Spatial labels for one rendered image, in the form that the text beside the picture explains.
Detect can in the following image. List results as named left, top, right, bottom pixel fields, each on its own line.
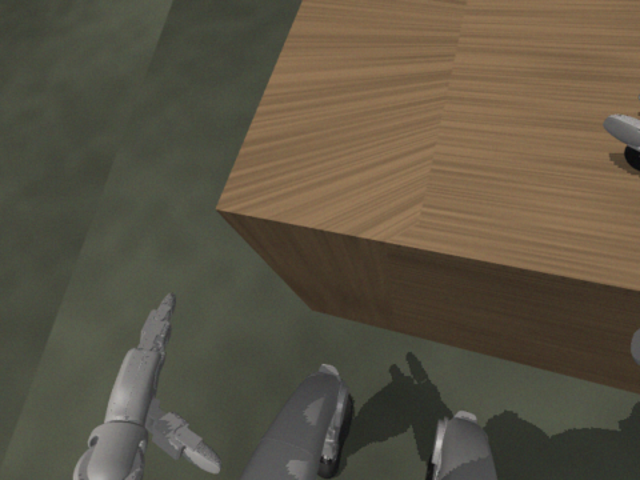
left=624, top=146, right=640, bottom=171

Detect left robot foot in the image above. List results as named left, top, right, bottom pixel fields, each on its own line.
left=317, top=395, right=353, bottom=479

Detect left robot arm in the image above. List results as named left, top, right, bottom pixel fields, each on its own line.
left=73, top=421, right=148, bottom=480

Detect left robot hand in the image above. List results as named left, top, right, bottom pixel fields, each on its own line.
left=104, top=293, right=222, bottom=474

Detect right robot hand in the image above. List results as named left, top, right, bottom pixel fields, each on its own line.
left=603, top=94, right=640, bottom=157

